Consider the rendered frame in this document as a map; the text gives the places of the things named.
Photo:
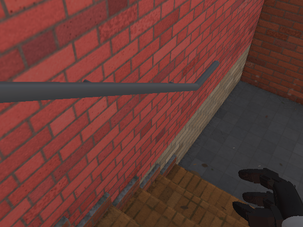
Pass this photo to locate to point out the right robot forearm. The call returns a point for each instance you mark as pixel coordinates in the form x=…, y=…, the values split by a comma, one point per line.
x=295, y=221

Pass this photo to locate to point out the right robot hand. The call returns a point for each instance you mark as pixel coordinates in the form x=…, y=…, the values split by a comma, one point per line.
x=283, y=203

